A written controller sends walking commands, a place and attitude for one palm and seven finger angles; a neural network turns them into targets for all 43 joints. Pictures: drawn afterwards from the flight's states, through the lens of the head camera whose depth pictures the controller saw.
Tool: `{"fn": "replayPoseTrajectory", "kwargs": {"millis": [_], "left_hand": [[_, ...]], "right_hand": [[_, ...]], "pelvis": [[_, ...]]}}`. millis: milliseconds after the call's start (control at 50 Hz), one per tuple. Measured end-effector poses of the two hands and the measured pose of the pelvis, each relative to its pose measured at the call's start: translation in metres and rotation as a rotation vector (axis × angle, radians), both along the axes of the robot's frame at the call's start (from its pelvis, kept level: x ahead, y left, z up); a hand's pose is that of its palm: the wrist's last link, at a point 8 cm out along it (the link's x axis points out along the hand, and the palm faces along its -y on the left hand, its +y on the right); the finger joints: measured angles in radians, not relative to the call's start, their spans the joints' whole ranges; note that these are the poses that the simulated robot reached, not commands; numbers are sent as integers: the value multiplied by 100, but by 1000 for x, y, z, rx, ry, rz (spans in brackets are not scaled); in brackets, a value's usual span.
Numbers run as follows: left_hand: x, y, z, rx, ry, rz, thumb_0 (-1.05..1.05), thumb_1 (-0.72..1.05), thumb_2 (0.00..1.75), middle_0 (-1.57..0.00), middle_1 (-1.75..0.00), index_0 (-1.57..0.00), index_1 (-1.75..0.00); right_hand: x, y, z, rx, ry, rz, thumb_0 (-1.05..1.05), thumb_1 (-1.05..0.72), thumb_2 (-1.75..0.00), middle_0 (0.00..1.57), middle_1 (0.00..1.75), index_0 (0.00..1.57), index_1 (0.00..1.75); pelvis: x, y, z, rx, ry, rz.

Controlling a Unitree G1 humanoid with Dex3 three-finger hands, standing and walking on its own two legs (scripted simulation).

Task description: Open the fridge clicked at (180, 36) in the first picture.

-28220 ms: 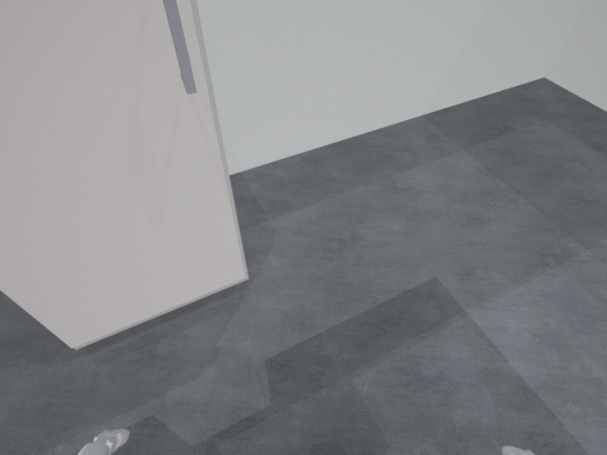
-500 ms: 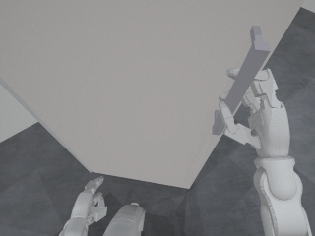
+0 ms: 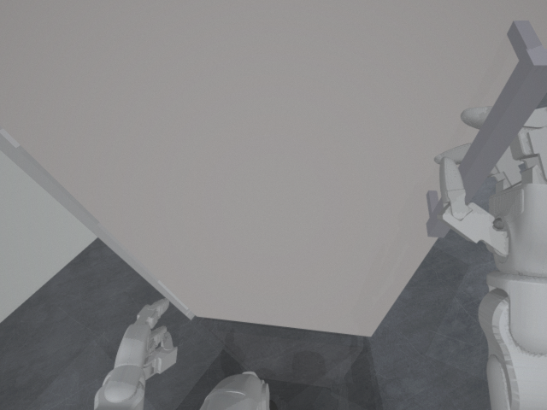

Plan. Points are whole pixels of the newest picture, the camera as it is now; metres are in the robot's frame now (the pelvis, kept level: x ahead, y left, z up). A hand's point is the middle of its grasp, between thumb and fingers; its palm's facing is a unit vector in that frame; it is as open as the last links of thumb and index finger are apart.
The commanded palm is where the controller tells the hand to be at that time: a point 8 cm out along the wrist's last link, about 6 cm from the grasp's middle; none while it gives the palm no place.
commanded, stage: walk backward, drawing the door open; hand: right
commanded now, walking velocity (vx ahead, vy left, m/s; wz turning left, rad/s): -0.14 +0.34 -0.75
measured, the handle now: (469, 154) +0.34 -0.16 +0.22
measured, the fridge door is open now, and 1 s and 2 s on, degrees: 60 69 70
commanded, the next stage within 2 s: stop walking and hold the door back in 0.32 s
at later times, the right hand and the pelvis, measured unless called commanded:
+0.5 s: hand (438, 281) +0.22 -0.12 +0.20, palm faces +0.55 +0.81 -0.21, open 6.6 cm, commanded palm +0.18 -0.17 +0.19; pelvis -0.02 +0.16 +0.00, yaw -15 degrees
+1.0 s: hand (440, 273) +0.22 -0.12 +0.21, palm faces +0.45 +0.88 -0.17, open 5.7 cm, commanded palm +0.18 -0.16 +0.19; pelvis -0.09 +0.16 +0.02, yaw -18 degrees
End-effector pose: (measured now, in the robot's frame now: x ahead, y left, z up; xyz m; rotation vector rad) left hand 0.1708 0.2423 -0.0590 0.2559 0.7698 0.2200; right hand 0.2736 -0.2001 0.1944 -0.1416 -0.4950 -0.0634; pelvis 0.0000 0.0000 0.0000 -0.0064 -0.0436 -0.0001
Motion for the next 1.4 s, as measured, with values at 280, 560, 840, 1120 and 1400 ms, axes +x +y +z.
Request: {"fn": "replayPoseTrajectory", "kwargs": {"millis": [280, 560, 840, 1120, 1400], "left_hand": [[5, 5, -4, -150, 88, -256, 1, 90, 90, -20, -30, -20, -30], [43, 110, -19, -29, 48, -322, 1, 90, 90, -20, -30, -20, -30], [-19, 93, 1, -25, 25, -312, 1, 91, 90, -19, -30, -19, -30], [-73, 80, -31, -142, 134, -355, 1, 90, 90, -20, -30, -20, -30], [-78, 157, -15, 22, 102, -236, 1, 90, 90, -20, -30, -20, -30]], "right_hand": [[-62, 22, 11, -7, 120, -226, -3, -63, -81, 46, 140, 26, 131], [-102, 45, 9, -73, 51, -507, -8, -61, -81, 49, 143, 31, 136], [-87, 39, 13, -19, 80, -408, -4, -64, -83, 47, 146, 40, 136], [-102, 45, 19, -34, 165, -418, -3, -68, -78, 46, 141, 38, 139], [-84, 43, 18, 23, 236, -440, -8, -69, -83, 47, 142, 44, 140]], "pelvis": [[-13, 87, 27, 117, -7, -172], [-25, 167, 7, 12, 2, -299], [-77, 153, 16, 37, -13, -317], [-98, 170, 12, 51, -12, -318], [-96, 178, 15, 35, 5, -312]]}}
